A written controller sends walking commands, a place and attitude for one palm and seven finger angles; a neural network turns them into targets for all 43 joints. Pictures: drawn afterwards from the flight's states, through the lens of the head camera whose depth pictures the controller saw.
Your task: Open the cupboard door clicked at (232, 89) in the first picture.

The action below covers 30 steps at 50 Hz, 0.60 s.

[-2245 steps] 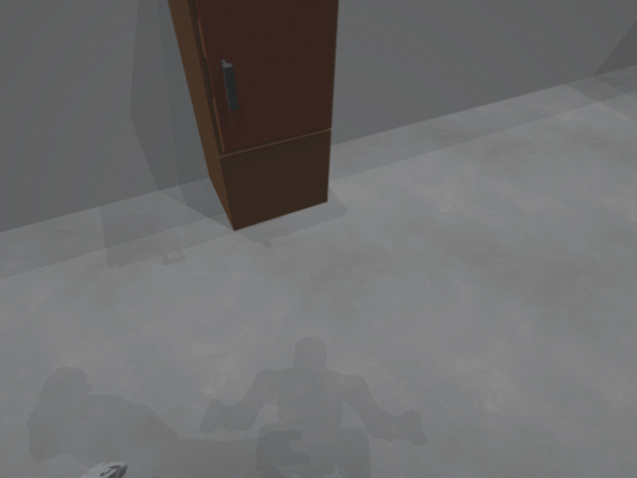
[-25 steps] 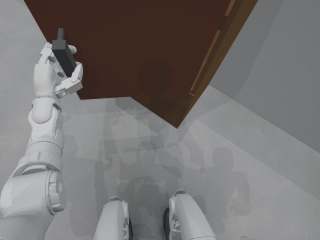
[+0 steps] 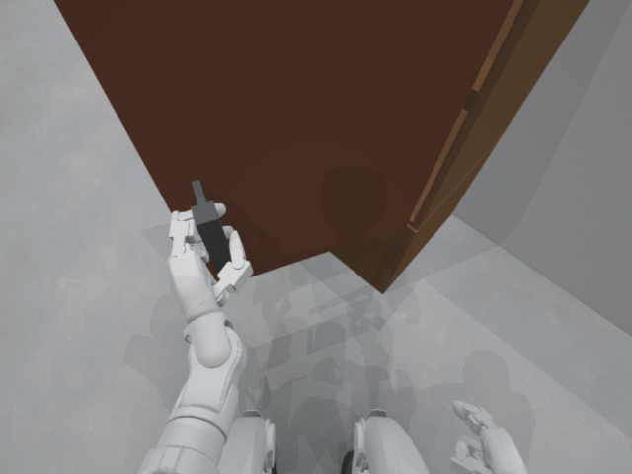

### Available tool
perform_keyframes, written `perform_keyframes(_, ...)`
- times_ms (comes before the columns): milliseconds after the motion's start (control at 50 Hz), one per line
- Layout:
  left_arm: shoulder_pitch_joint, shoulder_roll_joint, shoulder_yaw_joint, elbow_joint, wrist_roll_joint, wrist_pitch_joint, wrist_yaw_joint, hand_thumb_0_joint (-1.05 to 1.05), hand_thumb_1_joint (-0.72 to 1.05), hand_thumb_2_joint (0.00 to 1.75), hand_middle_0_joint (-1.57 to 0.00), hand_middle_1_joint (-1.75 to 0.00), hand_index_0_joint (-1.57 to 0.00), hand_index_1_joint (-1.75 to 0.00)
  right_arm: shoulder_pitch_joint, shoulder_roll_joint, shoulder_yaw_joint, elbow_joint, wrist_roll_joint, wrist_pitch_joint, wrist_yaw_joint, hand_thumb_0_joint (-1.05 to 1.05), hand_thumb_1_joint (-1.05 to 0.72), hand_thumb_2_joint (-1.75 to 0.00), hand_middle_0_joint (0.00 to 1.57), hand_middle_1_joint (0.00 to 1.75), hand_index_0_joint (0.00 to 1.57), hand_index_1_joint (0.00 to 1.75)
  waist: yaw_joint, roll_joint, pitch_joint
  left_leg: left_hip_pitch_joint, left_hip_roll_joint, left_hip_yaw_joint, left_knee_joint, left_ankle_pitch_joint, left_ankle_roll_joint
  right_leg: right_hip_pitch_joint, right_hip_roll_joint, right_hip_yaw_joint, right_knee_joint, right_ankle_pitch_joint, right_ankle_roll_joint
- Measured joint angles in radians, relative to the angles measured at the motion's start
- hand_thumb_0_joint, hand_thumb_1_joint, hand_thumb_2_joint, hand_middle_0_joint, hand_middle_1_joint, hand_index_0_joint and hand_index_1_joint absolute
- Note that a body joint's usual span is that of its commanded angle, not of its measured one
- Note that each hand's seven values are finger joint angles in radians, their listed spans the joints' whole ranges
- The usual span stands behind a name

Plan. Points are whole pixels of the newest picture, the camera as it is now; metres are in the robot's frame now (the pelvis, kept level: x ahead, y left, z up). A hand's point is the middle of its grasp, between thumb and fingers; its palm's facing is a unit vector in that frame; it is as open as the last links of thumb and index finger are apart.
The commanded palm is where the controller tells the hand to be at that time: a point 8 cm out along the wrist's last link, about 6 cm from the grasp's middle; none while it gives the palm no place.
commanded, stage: pull the door open along its arc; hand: left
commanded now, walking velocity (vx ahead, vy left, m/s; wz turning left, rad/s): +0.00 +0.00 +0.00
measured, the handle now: (212, 227) +0.42 +0.15 +0.01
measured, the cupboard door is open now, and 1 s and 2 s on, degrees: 63 82 84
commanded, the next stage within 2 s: open thumb and fingers to let go in 0.44 s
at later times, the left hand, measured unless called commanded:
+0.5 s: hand (296, 340) +0.27 +0.03 +0.02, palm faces +0.31 -0.95 -0.05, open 6.5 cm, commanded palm +0.22 +0.07 +0.01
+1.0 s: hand (294, 333) +0.28 +0.04 +0.01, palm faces +0.38 -0.92 -0.04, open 11.4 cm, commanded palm +0.23 +0.08 +0.01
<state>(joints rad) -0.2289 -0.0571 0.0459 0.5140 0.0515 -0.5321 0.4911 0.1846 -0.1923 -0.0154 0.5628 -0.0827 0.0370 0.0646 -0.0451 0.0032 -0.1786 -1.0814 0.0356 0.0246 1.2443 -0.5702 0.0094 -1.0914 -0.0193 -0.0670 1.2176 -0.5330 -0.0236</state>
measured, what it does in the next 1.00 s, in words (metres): stands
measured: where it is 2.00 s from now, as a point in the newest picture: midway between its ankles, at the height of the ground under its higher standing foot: outside the picture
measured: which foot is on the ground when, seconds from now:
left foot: down 0.00-1.00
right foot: down 0.00-1.00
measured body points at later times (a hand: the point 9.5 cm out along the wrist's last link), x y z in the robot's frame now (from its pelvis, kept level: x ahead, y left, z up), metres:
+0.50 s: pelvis +0.00 -0.04 +0.00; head +0.09 -0.04 +0.45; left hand +0.25 +0.08 +0.02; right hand +0.20 -0.24 -0.10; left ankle +0.01 +0.11 -0.63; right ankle +0.02 -0.11 -0.63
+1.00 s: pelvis -0.01 -0.05 +0.00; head +0.08 -0.06 +0.44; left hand +0.25 +0.08 +0.02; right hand +0.18 -0.26 -0.12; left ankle +0.01 +0.11 -0.63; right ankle +0.02 -0.11 -0.63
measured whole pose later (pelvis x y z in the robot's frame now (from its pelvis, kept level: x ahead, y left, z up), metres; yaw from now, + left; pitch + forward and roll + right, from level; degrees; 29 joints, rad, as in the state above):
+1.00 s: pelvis -0.01 -0.05 +0.00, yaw +4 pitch +20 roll +2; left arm 0.10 -0.10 -0.20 0.28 0.13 -0.46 0.56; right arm 0.17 -0.19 -0.02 0.61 -0.09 -0.10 0.00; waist -0.01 0.02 -0.19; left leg -1.05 0.02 -0.04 1.24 -0.55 -0.06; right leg -1.06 -0.03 -0.13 1.27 -0.57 -0.10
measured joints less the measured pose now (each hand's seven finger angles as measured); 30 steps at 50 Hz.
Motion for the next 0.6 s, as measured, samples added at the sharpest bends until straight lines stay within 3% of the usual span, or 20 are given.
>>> perform_keyframes(60, 0.026, -0.02, -0.038, -0.013, 0.051, 0.01, 0.072, 0.0, 0.64, 0.81, -0.29, -1.29, -0.31, -1.3, -0.023, 0.015, -0.001, 0.01, -0.013, -0.009, -0.001, 0.01, -0.91, -0.9, 0.2, 0.3, 0.2, 0.3, 0.012, -0.002, -0.004, 0.002, -0.001, -0.009, 0.003, 0.002, -0.007, 0.003, -0.002, -0.009, 0.007, -0.004, -0.008)
perform_keyframes(120, 0.069, -0.024, -0.081, -0.034, 0.073, 0.019, 0.091, 0.0, 0.65, 0.81, -0.3, -1.3, -0.3, -1.31, -0.033, 0.026, 0.0, 0.018, -0.016, -0.018, -0.007, 0.01, -0.91, -0.9, 0.2, 0.3, 0.2, 0.3, 0.021, -0.001, -0.001, 0.017, -0.002, -0.018, -0.004, 0.006, -0.015, 0.019, -0.002, -0.018, 0.004, -0.006, -0.016)
perform_keyframes(320, 0.259, -0.064, -0.198, -0.142, 0.08, 0.033, 0.094, 0.02, 0.64, 0.75, -0.27, -1.29, -0.31, -1.32, -0.015, 0.028, 0.003, 0.034, -0.017, -0.075, -0.023, 0.01, -0.91, -0.9, 0.2, 0.3, 0.2, 0.3, 0.034, 0.004, -0.007, 0.065, -0.005, -0.038, -0.038, 0.017, -0.037, 0.069, -0.004, -0.037, -0.014, -0.013, -0.037)
perform_keyframes(480, 0.421, -0.03, -0.306, -0.283, 0.101, 0.079, 0.063, 0.02, 0.63, 0.7, -0.27, -1.28, -0.33, -1.33, -0.019, 0.026, 0.008, 0.023, -0.011, -0.126, -0.024, 0.01, -0.91, -0.9, 0.2, 0.3, 0.2, 0.3, 0.027, 0.009, -0.018, 0.074, -0.005, -0.049, -0.033, 0.01, -0.053, 0.075, -0.003, -0.048, 0.003, -0.031, -0.053)
perform_keyframes(600, 0.408, -0.029, -0.309, -0.279, 0.111, 0.079, 0.084, 0.01, 0.61, 0.72, -0.3, -1.3, -0.34, -1.34, -0.046, 0.025, 0.014, 0.025, -0.012, -0.149, -0.041, 0.01, -0.91, -0.9, 0.2, 0.3, 0.2, 0.3, 0.032, 0.012, -0.018, 0.058, -0.009, -0.063, -0.016, 0.008, -0.063, 0.062, -0.007, -0.061, 0.028, -0.044, -0.065)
